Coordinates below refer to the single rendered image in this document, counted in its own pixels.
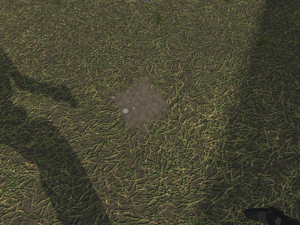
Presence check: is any robot right hand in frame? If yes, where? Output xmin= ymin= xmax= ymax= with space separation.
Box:
xmin=244 ymin=206 xmax=300 ymax=225

